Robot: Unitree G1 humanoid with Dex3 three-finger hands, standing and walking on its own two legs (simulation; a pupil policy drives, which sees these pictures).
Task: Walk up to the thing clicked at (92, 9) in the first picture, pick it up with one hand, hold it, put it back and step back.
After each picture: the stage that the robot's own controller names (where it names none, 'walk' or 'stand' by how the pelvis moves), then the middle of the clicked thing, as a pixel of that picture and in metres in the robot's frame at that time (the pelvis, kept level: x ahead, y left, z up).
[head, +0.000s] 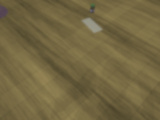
stand; (92, 8) +2.09 -0.09 -0.72
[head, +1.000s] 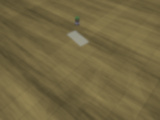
walk; (77, 21) +1.94 +0.23 -0.71
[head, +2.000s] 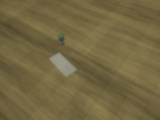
walk; (61, 39) +1.37 +0.37 -0.72
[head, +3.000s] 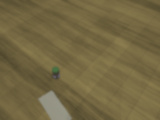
walk; (56, 73) +0.88 +0.30 -0.70
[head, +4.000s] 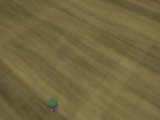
walk; (53, 105) +0.57 +0.22 -0.70
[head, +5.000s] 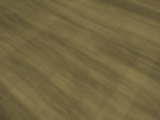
stand; out of the picture +0.36 +0.23 -0.70
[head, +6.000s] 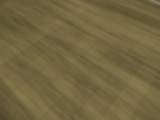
stand; out of the picture +0.36 +0.20 -0.72
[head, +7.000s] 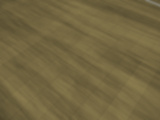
stand; out of the picture +0.36 +0.22 -0.73
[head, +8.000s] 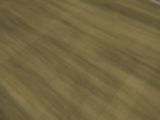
stand; out of the picture +0.35 +0.23 -0.73
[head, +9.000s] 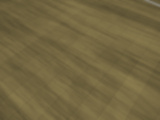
stand; out of the picture +0.35 +0.23 -0.73
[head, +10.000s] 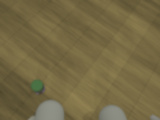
go down; (38, 87) +0.39 +0.24 -0.49
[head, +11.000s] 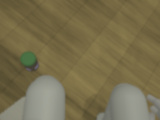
go down; (30, 62) +0.43 +0.27 -0.31
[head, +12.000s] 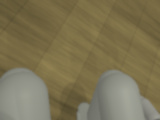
close in; out of the picture +0.39 +0.30 -0.24
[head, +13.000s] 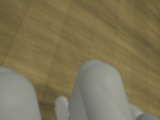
close; out of the picture +0.38 +0.32 -0.21
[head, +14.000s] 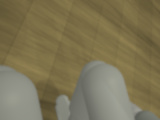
lift; out of the picture +0.37 +0.32 -0.22
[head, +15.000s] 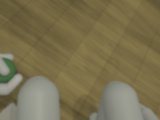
lift; (5, 74) +0.32 +0.27 -0.08
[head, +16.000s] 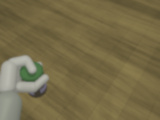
hold; (34, 80) +0.34 +0.17 +0.05
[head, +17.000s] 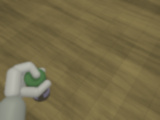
hold; (38, 85) +0.34 +0.17 +0.00
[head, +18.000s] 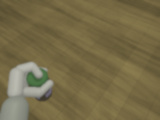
crouch; (40, 85) +0.34 +0.17 +0.00
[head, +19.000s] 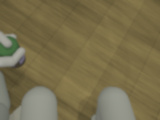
crouch; (11, 53) +0.42 +0.24 -0.10
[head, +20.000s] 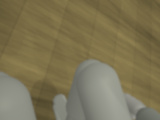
lower; out of the picture +0.39 +0.33 -0.22
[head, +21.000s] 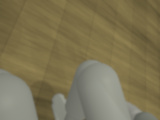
lower; out of the picture +0.39 +0.33 -0.22
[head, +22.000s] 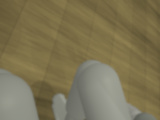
lower; out of the picture +0.39 +0.32 -0.22
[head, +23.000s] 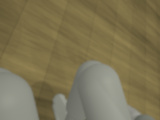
lower; out of the picture +0.38 +0.33 -0.22
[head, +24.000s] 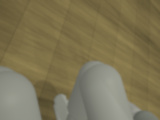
open; out of the picture +0.37 +0.32 -0.22
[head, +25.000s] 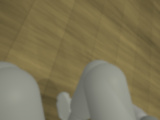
stand; out of the picture +0.37 +0.31 -0.22
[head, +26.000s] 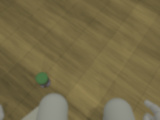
walk; (43, 80) +0.42 +0.24 -0.46
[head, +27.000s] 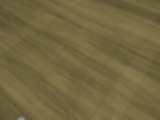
stand; out of the picture +0.36 +0.21 -0.66
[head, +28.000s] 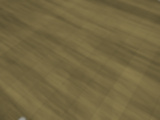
stand; out of the picture +0.37 +0.22 -0.67
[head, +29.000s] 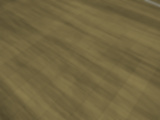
stand; out of the picture +0.38 +0.20 -0.72
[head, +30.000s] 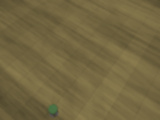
walk; (53, 110) +0.41 +0.17 -0.71
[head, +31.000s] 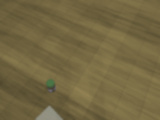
walk; (51, 85) +0.61 +0.26 -0.69
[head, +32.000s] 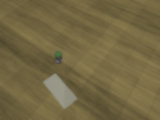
stand; (58, 57) +0.94 +0.26 -0.69
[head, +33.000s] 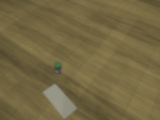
stand; (58, 67) +0.94 +0.26 -0.72
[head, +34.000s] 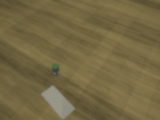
stand; (55, 69) +0.96 +0.28 -0.73
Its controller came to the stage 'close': yes
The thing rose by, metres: 0.71
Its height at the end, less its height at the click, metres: +0.00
